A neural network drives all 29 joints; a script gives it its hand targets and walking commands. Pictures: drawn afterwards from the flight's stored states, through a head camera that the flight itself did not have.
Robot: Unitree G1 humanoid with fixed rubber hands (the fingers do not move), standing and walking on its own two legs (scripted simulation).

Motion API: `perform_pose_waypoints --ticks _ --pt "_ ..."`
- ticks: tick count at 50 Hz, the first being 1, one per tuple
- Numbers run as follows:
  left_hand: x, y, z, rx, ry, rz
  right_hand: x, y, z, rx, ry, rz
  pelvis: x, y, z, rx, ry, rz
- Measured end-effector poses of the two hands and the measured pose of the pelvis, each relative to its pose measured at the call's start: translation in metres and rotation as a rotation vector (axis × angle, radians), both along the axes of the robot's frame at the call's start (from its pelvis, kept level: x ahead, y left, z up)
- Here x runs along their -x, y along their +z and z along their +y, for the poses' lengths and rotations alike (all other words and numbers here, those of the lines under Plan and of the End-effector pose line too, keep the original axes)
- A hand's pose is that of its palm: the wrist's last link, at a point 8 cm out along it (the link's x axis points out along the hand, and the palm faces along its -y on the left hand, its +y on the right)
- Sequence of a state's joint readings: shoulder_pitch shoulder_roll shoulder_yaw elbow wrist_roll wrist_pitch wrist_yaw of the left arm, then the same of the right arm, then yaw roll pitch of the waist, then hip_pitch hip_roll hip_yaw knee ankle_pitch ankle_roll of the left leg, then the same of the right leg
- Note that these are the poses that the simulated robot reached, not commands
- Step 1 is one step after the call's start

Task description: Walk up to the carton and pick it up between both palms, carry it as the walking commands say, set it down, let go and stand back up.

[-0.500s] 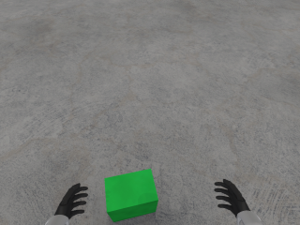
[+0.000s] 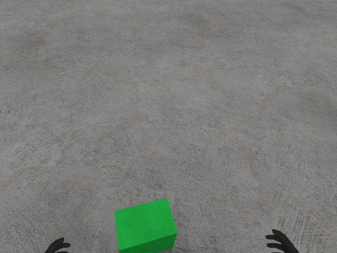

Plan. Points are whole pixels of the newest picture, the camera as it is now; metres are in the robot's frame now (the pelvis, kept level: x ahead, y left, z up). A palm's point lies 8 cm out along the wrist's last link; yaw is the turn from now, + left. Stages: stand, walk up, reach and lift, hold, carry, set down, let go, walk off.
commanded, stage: stand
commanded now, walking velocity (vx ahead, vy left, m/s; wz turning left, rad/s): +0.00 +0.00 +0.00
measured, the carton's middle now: (145, 230) +0.35 +0.07 -0.64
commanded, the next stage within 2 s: none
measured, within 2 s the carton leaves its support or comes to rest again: neither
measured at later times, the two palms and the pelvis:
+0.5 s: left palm out of the picture +0.08 +0.30 -0.11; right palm out of the picture +0.08 -0.29 -0.09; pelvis -0.01 +0.00 +0.00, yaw +0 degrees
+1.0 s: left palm out of the picture +0.07 +0.30 -0.11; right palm out of the picture +0.06 -0.30 -0.09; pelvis -0.02 +0.00 +0.01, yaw +0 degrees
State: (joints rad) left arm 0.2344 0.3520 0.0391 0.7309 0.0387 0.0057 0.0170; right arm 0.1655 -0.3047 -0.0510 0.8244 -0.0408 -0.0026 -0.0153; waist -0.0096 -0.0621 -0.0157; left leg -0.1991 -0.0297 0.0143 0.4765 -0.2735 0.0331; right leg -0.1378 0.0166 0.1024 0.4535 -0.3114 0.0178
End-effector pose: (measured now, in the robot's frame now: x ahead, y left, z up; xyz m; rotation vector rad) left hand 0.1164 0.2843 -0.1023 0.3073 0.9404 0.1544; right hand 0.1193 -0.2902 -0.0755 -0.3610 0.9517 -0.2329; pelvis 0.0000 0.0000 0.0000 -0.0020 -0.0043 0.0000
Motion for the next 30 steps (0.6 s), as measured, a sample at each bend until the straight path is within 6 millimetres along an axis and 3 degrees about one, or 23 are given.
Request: perform_pose_waypoints --ticks 8,30 --pt "0.002 0.0 0.006 -0.012 -0.011 0.02 0.013 -0.008 0.006 -0.015 -0.025 0.036 0.001 0.001 0.006 -0.004 -0.007 -0.011" --pt "0.047 -0.007 0.014 -0.033 0.016 0.137 0.048 -0.015 -0.007 -0.009 -0.044 0.142 0.014 0.005 0.003 -0.004 -0.002 -0.031"
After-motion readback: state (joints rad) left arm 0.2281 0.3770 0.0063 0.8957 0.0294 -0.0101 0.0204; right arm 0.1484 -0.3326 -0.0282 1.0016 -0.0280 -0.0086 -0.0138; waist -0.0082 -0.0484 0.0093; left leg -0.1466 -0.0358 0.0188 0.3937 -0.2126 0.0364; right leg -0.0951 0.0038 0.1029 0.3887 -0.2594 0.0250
